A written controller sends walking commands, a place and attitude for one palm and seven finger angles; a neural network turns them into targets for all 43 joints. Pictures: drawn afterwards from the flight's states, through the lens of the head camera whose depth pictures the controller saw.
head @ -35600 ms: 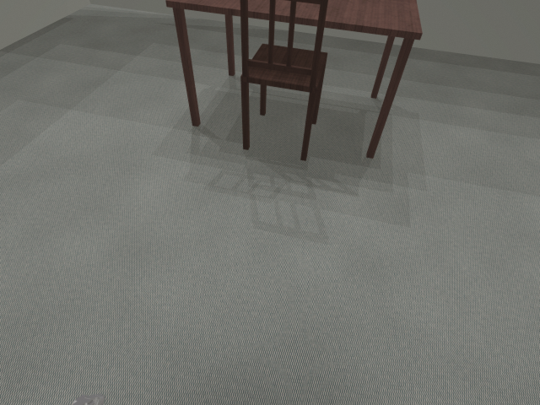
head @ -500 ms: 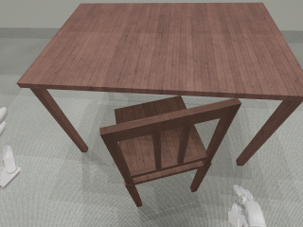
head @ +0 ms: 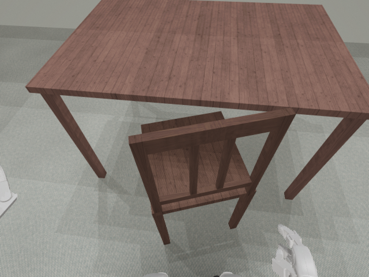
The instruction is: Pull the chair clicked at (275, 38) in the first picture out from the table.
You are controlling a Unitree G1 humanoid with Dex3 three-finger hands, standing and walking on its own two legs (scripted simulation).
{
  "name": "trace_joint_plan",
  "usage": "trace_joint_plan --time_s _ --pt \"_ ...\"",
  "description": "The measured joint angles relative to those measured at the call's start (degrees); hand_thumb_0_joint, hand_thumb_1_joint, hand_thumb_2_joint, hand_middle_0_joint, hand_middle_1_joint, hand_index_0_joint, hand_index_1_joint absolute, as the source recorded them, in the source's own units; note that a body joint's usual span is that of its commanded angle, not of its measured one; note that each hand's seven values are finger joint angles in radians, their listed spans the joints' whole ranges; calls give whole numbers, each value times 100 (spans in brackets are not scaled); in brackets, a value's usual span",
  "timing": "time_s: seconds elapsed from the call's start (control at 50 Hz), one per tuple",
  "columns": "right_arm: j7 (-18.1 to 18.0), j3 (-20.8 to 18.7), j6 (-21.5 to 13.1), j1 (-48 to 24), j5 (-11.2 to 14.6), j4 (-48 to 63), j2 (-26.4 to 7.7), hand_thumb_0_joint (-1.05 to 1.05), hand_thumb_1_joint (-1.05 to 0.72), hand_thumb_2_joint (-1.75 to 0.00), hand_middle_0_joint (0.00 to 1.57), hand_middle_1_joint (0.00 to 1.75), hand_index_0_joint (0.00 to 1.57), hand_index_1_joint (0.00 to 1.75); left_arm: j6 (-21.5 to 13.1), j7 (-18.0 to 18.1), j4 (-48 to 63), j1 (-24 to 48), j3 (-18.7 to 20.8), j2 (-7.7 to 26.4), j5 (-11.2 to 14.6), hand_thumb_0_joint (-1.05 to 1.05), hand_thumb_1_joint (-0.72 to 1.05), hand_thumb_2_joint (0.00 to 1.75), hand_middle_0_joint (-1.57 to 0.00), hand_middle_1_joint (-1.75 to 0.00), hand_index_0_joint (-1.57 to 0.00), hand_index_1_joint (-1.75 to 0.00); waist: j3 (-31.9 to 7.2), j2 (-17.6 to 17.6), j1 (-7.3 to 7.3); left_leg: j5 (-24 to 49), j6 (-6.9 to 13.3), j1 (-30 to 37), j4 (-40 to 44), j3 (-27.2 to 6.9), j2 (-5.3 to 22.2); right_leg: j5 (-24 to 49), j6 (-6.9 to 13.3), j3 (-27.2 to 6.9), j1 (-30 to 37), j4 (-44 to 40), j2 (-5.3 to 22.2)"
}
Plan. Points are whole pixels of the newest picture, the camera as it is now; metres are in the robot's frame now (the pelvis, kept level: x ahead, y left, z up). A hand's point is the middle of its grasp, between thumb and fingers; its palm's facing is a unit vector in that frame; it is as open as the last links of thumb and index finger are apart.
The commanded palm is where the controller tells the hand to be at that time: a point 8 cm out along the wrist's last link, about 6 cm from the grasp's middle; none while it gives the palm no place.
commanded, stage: step back with the hand held close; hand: left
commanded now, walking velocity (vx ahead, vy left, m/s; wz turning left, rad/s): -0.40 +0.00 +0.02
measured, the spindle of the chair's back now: (193, 171) +0.39 +0.01 -0.08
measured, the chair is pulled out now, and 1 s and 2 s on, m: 0.14 0.14 0.14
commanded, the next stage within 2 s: stop stepping back and stand still in 0.74 s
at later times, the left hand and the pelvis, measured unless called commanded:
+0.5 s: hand (30, 216) +0.17 +0.22 +0.18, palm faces +0.30 -0.78 -0.54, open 7.4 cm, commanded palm +0.10 +0.28 +0.19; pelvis -0.04 -0.02 +0.01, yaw -1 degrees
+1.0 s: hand out of the picture +0.04 +0.23 +0.17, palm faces +0.35 -0.79 -0.51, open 7.4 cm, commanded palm -0.02 +0.28 +0.19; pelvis -0.16 -0.02 +0.00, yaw -2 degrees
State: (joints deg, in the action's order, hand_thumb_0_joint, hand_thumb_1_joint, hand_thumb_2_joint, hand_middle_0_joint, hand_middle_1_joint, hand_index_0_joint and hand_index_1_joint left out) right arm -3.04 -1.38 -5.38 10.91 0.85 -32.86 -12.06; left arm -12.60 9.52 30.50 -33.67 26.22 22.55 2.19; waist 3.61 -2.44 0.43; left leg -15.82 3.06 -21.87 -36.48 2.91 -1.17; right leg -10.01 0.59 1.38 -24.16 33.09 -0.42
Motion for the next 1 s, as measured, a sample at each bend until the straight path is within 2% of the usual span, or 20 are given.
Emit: trace_joint_plan --time_s 0.1,0.18,0.24,0.3,0.34,0.38,0.46,0.52,0.56,0.6,0.64,0.66,0.68,0.74,0.78,0.82,0.88,0.92,0.96,1.0 --pt "48 -94 22 -54 -19 -69 -23 1 -91 -90 21 29 21 30 -110 -10 159 25 -99 -28 15 1 89 89 -22 -30 -21 -30 39 -9 -84 -32 -38 -186 -106 -103 27 97 27 100 -56 -116 -25" --pt "7 -123 59 -54 -7 -101 15 1 -91 -90 20 29 21 30 -210 1 242 -156 33 165 4 1 89 89 -22 -30 -21 -30 44 137 -133 104 25 -223 -17 -81 -5 136 -10 75 -124 -136 2" --pt "-54 -133 -25 -13 -59 -127 81 1 -91 -90 20 29 21 30 -218 -3 172 -186 208 313 -16 1 89 89 -22 -30 -22 -30 13 179 -146 121 41 -254 17 -102 -8 -470 -72 -128 -172 454 -94" --pt "-36 -134 -198 -11 -138 -267 173 1 -91 -90 20 29 21 30 -230 -10 144 -119 300 318 55 1 89 89 -22 -30 -22 -30 -63 193 -62 218 3 -275 157 -109 35 -943 -56 -206 168 517 -124" --pt "12 -95 -298 -86 -187 -354 223 1 -91 -90 20 29 21 30 -274 -34 163 -101 304 265 84 1 89 89 -22 -30 -21 -30 -55 229 29 296 -47 -265 263 -36 87 -795 -32 -198 541 76 -59" --pt "54 -45 -341 -262 -227 -408 224 1 -91 -90 20 29 21 30 -317 -91 148 -9 204 155 74 1 89 89 -22 -30 -21 -30 78 121 95 383 -107 -250 342 -19 242 -694 -55 -174 680 -284 -173" --pt "98 -15 -278 -449 -173 -309 204 1 -91 -90 21 30 21 30 -349 -214 261 -19 -33 164 83 1 89 89 -22 -30 -21 -30 216 -18 15 437 -220 -372 223 -188 385 -344 69 -71 666 -479 -347" --pt "42 -109 -119 -474 -92 -263 165 1 -91 -90 21 30 21 30 -372 -231 309 -134 -115 205 67 1 89 89 -22 -30 -21 -30 123 92 -65 -636 -290 -587 -826 -454 130 -263 98 -90 554 -503 -255" --pt "-32 -138 3 -465 -43 -239 125 1 -91 -90 21 30 21 30 -340 -189 280 -207 -69 250 37 1 89 89 -22 -30 -22 -30 39 209 -128 -973 -335 -504 -1028 -480 32 -175 82 -124 487 -549 -148" --pt "-105 -148 98 -428 -15 -187 59 1 -91 -90 21 30 21 30 -304 -123 248 -275 11 306 24 1 89 89 -22 -30 -22 -30 -41 271 -205 -852 -348 -211 -533 -453 63 -119 26 -110 400 -537 -70" --pt "-152 -193 130 -373 7 -125 -46 1 -91 -90 21 29 21 30 -282 -70 270 -318 81 370 48 1 89 89 -22 -30 -22 -30 -75 208 -265 39 -267 209 370 -444 215 -141 -44 -22 271 -375 -70" --pt "-171 -249 118 -379 16 -160 -29 1 -91 -90 20 29 21 30 -279 -69 261 -269 123 432 65 1 89 89 -22 -30 -22 -30 -35 297 -261 152 -236 232 477 -416 158 -182 -80 -26 182 -220 8" --pt "-170 -284 98 -392 18 -211 23 1 -91 -90 20 29 21 30 -283 -77 232 -223 173 482 91 1 89 89 -22 -30 -22 -30 25 441 -194 161 -225 238 477 -340 80 -347 -130 -124 85 9 65" --pt "-118 -265 -131 -327 -99 -321 132 1 -91 -90 20 29 20 30 -199 -121 157 -131 205 431 151 1 89 89 -22 -30 -22 -30 62 493 -53 223 -229 195 542 -276 108 -1329 -178 -308 -143 876 -67" --pt "-25 -221 -319 -259 -131 -359 184 1 -91 -90 20 29 20 30 -163 -127 205 -53 155 315 145 1 89 89 -22 -30 -21 -30 111 392 11 354 -251 193 620 -310 197 -1328 -144 -288 -21 916 -129" --pt "58 -154 -449 -202 -157 -372 239 1 -91 -90 20 29 20 30 -178 -143 283 -32 128 248 135 2 89 89 -22 -30 -21 -30 127 308 64 460 -284 142 631 -322 274 -1134 -105 -225 231 596 -99" --pt "129 -18 -521 -171 -157 -341 313 1 -91 -90 20 29 21 30 -233 -172 324 -73 193 313 135 1 89 89 -22 -30 -21 -30 106 247 121 478 -355 -124 362 -296 352 -575 -92 -168 706 -181 26" --pt "170 37 -424 -222 -106 -326 275 1 -91 -90 21 30 21 30 -199 -208 227 -38 133 247 111 1 89 89 -22 -30 -21 -30 166 23 107 9 -339 -345 -34 -379 493 -300 -112 -92 671 -261 -117" --pt "197 39 -254 -162 -34 -311 259 1 -91 -90 21 30 21 30 -47 -217 153 -57 -12 197 109 1 89 89 -22 -30 -21 -30 133 37 56 -526 -333 -529 -656 -426 362 -316 -106 -113 580 -160 -78" --pt "170 48 -89 -45 16 -314 220 1 -91 -90 21 30 21 30 126 -187 102 -124 -160 125 98 1 89 89 -22 -30 -21 -30 33 155 -29 -658 -322 -518 -1246 -345 197 -336 -112 -174 537 -80 31"
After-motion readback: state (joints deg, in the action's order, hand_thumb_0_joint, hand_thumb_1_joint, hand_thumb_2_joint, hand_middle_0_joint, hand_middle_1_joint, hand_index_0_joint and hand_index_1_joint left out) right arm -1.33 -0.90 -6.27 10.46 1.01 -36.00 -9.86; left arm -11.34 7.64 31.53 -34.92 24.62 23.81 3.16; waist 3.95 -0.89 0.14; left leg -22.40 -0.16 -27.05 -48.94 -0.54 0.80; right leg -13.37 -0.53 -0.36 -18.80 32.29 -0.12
